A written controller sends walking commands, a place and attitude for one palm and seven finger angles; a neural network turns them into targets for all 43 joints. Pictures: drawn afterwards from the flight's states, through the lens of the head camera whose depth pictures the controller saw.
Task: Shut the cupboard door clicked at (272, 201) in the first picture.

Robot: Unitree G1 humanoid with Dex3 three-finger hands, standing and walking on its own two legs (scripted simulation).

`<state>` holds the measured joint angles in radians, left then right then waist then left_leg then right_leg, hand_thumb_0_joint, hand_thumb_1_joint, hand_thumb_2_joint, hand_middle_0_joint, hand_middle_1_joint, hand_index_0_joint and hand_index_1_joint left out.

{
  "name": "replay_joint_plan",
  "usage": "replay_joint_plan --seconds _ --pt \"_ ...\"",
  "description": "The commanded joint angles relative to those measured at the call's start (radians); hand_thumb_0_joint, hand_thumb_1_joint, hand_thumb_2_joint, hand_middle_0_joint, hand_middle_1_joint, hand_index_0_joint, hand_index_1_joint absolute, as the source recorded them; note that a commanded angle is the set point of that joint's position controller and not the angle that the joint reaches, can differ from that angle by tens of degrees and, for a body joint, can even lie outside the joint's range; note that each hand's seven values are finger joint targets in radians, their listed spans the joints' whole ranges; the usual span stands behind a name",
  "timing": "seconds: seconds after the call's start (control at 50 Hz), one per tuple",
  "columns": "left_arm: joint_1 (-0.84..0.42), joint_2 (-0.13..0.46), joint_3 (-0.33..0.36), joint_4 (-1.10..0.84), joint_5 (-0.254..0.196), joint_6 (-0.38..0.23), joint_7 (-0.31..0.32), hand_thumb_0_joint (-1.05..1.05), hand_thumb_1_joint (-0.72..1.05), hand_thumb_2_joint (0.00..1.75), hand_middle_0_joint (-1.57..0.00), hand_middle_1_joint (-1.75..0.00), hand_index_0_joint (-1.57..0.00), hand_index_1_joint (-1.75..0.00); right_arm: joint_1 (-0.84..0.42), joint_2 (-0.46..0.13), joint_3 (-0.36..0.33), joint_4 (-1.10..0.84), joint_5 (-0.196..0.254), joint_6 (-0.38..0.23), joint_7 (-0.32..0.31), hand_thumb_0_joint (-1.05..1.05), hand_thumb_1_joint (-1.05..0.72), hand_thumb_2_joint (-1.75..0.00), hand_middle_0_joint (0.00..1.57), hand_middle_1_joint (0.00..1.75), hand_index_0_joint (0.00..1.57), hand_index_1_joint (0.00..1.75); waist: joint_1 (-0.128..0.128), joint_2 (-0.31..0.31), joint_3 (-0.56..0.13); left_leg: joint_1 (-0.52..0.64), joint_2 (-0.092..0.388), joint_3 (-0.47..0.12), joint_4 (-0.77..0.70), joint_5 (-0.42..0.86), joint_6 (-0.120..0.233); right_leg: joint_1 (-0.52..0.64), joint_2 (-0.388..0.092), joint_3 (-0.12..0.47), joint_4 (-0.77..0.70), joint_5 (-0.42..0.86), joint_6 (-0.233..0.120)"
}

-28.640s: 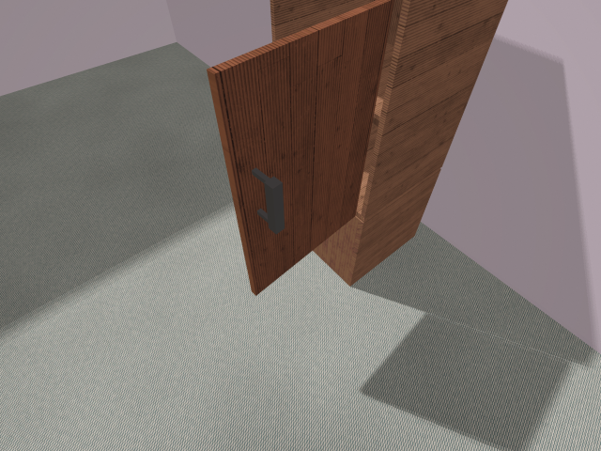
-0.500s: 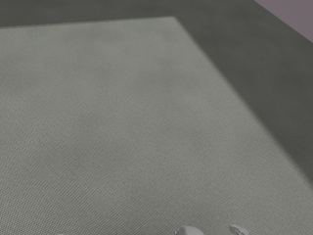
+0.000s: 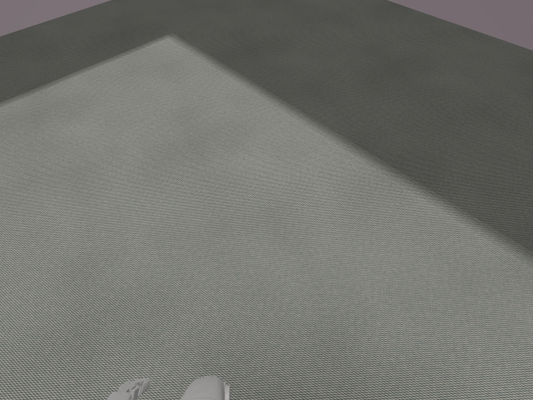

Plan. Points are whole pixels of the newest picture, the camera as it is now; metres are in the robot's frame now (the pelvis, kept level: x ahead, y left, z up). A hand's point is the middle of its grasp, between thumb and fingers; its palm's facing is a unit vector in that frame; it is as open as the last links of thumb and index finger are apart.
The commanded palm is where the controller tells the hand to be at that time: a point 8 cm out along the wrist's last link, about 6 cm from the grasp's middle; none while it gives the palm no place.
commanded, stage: turn to face it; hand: left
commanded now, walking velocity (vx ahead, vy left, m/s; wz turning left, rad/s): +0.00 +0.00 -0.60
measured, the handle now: out of the picture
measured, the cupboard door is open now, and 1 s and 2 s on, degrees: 59 59 59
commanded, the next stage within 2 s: none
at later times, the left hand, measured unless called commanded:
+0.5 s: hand (136, 394) +0.15 +0.23 -0.17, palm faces -0.28 -0.94 -0.20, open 7.4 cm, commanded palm none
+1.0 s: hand (197, 360) +0.21 +0.14 -0.16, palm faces -0.56 -0.80 -0.21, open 7.4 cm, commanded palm none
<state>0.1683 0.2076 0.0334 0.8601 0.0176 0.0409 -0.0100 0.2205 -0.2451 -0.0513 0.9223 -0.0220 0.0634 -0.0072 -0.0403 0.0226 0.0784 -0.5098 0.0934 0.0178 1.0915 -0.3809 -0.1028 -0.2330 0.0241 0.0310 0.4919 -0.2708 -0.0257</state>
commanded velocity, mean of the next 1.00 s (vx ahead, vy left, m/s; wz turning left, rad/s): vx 0.00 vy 0.00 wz -0.60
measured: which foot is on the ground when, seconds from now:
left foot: up 0.00-0.18, down 0.20-0.64, up 0.66-1.00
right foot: down 0.00-0.20, up 0.22-0.62, down 0.64-1.00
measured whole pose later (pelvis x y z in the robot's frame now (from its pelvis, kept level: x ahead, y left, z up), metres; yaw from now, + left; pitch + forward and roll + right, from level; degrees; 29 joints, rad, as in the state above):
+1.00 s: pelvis +0.03 +0.02 +0.00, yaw -36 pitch +2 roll +0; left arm 0.20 0.21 0.05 0.89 0.03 0.05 -0.01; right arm 0.16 -0.24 -0.05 0.89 -0.01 0.05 -0.01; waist 0.01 -0.02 0.07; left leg -0.41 0.05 0.01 0.78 -0.41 -0.09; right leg -0.27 0.04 0.11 0.50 -0.25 -0.01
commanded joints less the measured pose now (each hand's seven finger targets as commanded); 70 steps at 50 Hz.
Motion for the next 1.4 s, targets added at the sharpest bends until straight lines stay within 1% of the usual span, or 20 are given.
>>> replay_joint_plan --seconds 0.0,0.08,0.14,0.18,0.2,0.24,0.3,0.46,0.58,0.6,0.62,0.64,0.68,0.76,0.92,1.0,1.04,1.06,1.16,1.38 --pt "0.033 0.225 0.072 -0.06 0.004 -0.024 0.015 0.0 0.9 0.9 -0.2 -0.3 -0.2 -0.3 -0.037 -0.082 -0.021 -0.096 0.006 -0.032 -0.01 0.0 -0.9 -0.9 0.2 0.3 0.2 0.3 0.052 -0.154 -0.092 -0.006 -0.026 0.003 -0.127 -0.007 -0.003 0.064 -0.226 0.245 -0.145 0.372 -0.162" --pt "0.037 0.231 0.085 -0.058 0.01 -0.017 0.016 0.0 0.9 0.9 -0.2 -0.3 -0.2 -0.3 -0.04 -0.072 -0.018 -0.114 0.017 -0.05 -0.018 0.0 -0.9 -0.9 0.2 0.3 0.2 0.3 0.055 -0.211 -0.129 0.104 -0.062 0.003 -0.353 -0.043 0.014 0.069 -0.223 0.324 -0.074 0.47 -0.164" --pt "-0.009 0.194 0.08 -0.063 -0.003 -0.003 0.015 0.0 0.9 0.9 -0.2 -0.3 -0.2 -0.3 0.064 -0.102 -0.024 -0.082 0.021 -0.065 -0.027 0.0 -0.9 -0.9 0.2 0.3 0.2 0.3 -0.005 -0.146 -0.145 0.395 -0.045 -0.006 -0.677 0.191 0.029 -0.109 -0.131 0.286 0.042 0.31 -0.058" --pt "0.02 0.111 0.064 -0.094 -0.014 0.002 0.004 0.0 0.9 0.9 -0.2 -0.3 -0.2 -0.3 0.112 -0.251 -0.045 -0.095 0.0 -0.074 -0.033 0.0 -0.9 -0.9 0.2 0.3 0.2 0.3 -0.011 0.283 -0.169 0.5 0.374 -0.392 -0.81 0.392 0.205 -0.333 0.05 0.028 0.425 -0.367 0.052" --pt "0.004 0.138 0.069 -0.095 -0.005 0.005 0.003 0.0 0.9 0.9 -0.2 -0.3 -0.2 -0.3 0.093 -0.24 -0.038 -0.109 -0.008 -0.066 -0.033 0.0 -0.9 -0.9 0.2 0.3 0.2 0.3 -0.011 0.182 -0.133 0.388 0.402 -0.373 -0.804 0.375 0.265 -0.299 -0.005 0.048 0.583 -0.367 0.05" --pt "0.041 0.149 0.083 -0.056 0.009 0.015 -0.011 0.0 0.9 0.9 -0.2 -0.3 -0.2 -0.3 -0.028 -0.167 -0.015 -0.136 -0.007 -0.073 -0.039 0.0 -0.9 -0.9 0.2 0.3 0.2 0.3 0.046 0.192 -0.085 0.325 0.304 -0.228 -0.81 0.395 0.229 -0.317 -0.04 0.032 0.697 -0.251 0.071" --pt "0.043 0.128 0.079 -0.042 0.002 0.023 -0.026 0.0 0.9 0.9 -0.2 -0.3 -0.2 -0.3 -0.029 -0.144 -0.012 -0.134 -0.007 -0.07 -0.041 0.0 -0.9 -0.9 0.2 0.3 0.2 0.3 0.047 0.169 -0.08 0.379 0.228 -0.056 -0.772 0.506 0.214 -0.322 -0.049 -0.01 0.69 -0.173 0.09" --pt "-0.046 0.093 0.061 -0.07 0.002 0.025 -0.033 0.0 0.9 0.9 -0.2 -0.3 -0.2 -0.3 0.057 -0.168 -0.036 -0.082 -0.005 -0.065 -0.029 0.0 -0.9 -0.9 0.2 0.3 0.2 0.3 0.0 0.173 -0.098 0.444 0.274 0.053 -0.729 0.55 0.234 -0.248 -0.071 -0.094 0.42 -0.171 0.087" --pt "0.038 0.114 0.061 -0.048 0.003 0.004 -0.027 0.0 0.9 0.9 -0.2 -0.3 -0.2 -0.3 0.017 -0.198 -0.051 -0.073 0.0 -0.058 -0.016 0.0 -0.9 -0.9 0.2 0.3 0.2 0.3 0.053 0.144 -0.134 0.352 0.262 0.136 -0.548 0.492 0.158 0.018 -0.033 -0.146 0.038 0.022 0.037" --pt "0.113 0.164 0.072 -0.027 0.006 -0.005 -0.021 0.0 0.9 0.9 -0.2 -0.3 -0.2 -0.3 0.01 -0.181 -0.051 -0.08 0.008 -0.057 -0.011 0.0 -0.9 -0.9 0.2 0.3 0.2 0.3 0.092 0.032 -0.162 0.258 0.209 0.178 -0.411 0.367 0.105 0.159 -0.088 -0.069 -0.083 0.16 0.011" --pt "0.165 0.281 0.092 -0.013 0.016 -0.021 -0.007 0.0 0.9 0.9 -0.2 -0.3 -0.2 -0.3 -0.016 -0.093 -0.028 -0.121 0.014 -0.054 -0.007 0.0 -0.9 -0.9 0.2 0.3 0.2 0.3 0.125 -0.315 -0.158 -0.008 0.051 0.226 -0.179 -0.14 0.039 0.303 -0.338 0.289 -0.167 0.457 -0.09" --pt "0.197 0.319 0.097 -0.002 0.001 -0.018 0.008 0.0 0.9 0.9 -0.2 -0.3 -0.2 -0.3 -0.056 -0.098 -0.023 -0.149 0.007 -0.039 -0.015 0.0 -0.9 -0.9 0.2 0.3 0.2 0.3 0.14 -0.316 -0.144 -0.082 0.002 0.101 0.008 -0.295 0.028 0.228 -0.444 0.39 -0.148 0.661 -0.19" --pt "0.102 0.27 0.092 -0.026 0.001 -0.017 0.022 0.0 0.9 0.9 -0.2 -0.3 -0.2 -0.3 -0.069 -0.095 -0.023 -0.133 0.01 -0.029 -0.019 0.0 -0.9 -0.9 0.2 0.3 0.2 0.3 0.095 -0.25 -0.087 -0.146 0.03 -0.012 0.108 -0.172 0.034 0.142 -0.373 0.342 -0.19 0.391 -0.201" --pt "0.006 0.205 0.066 -0.054 -0.003 -0.027 0.021 0.0 0.9 0.9 -0.2 -0.3 -0.2 -0.3 -0.022 -0.102 -0.027 -0.089 0.002 -0.029 -0.007 0.0 -0.9 -0.9 0.2 0.3 0.2 0.3 0.038 -0.186 -0.095 -0.052 0.019 -0.01 0.04 0.009 0.006 0.075 -0.243 0.18 -0.158 0.417 -0.139" --pt "0.05 0.234 0.082 -0.036 0.008 -0.02 0.016 0.0 0.9 0.9 -0.2 -0.3 -0.2 -0.3 -0.074 -0.083 -0.017 -0.123 0.013 -0.043 -0.015 0.0 -0.9 -0.9 0.2 0.3 0.2 0.3 0.069 -0.182 -0.131 0.051 -0.047 0.005 -0.294 -0.046 0.009 0.104 -0.236 0.309 -0.11 0.429 -0.174" --pt "-0.022 0.213 0.082 -0.049 -0.003 -0.005 0.015 0.0 0.9 0.9 -0.2 -0.3 -0.2 -0.3 0.054 -0.099 -0.019 -0.085 0.019 -0.06 -0.027 0.0 -0.9 -0.9 0.2 0.3 0.2 0.3 -0.001 -0.166 -0.153 0.358 -0.061 0.013 -0.653 0.178 0.027 -0.067 -0.154 0.303 0.003 0.345 -0.075" --pt "0.009 0.111 0.061 -0.078 -0.017 0.001 0.001 0.0 0.9 0.9 -0.2 -0.3 -0.2 -0.3 0.091 -0.252 -0.046 -0.095 0.002 -0.07 -0.03 0.0 -0.9 -0.9 0.2 0.3 0.2 0.3 -0.003 0.292 -0.162 0.496 0.328 -0.374 -0.823 0.306 0.172 -0.324 0.057 0.068 0.349 -0.292 0.041" --pt "-0.013 0.141 0.066 -0.082 -0.006 0.005 0.001 0.0 0.9 0.9 -0.2 -0.3 -0.2 -0.3 0.088 -0.255 -0.04 -0.106 -0.007 -0.062 -0.032 0.0 -0.9 -0.9 0.2 0.3 0.2 0.3 -0.011 0.226 -0.131 0.4 0.401 -0.383 -0.823 0.334 0.248 -0.305 0.012 0.042 0.532 -0.363 0.047" --pt "0.017 0.133 0.076 -0.039 0.003 0.022 -0.029 0.0 0.9 0.9 -0.2 -0.3 -0.2 -0.3 -0.027 -0.159 -0.012 -0.136 -0.009 -0.068 -0.039 0.0 -0.9 -0.9 0.2 0.3 0.2 0.3 0.048 0.18 -0.071 0.368 0.223 -0.06 -0.769 0.513 0.205 -0.32 -0.039 -0.012 0.688 -0.177 0.086" --pt "-0.035 0.097 0.053 -0.06 -0.001 0.005 -0.03 0.0 0.9 0.9 -0.2 -0.3 -0.2 -0.3 0.051 -0.204 -0.05 -0.077 -0.005 -0.059 -0.019 0.0 -0.9 -0.9 0.2 0.3 0.2 0.3 0.013 0.206 -0.133 0.452 0.272 0.091 -0.609 0.649 0.197 -0.111 -0.032 -0.135 0.173 -0.115 0.055"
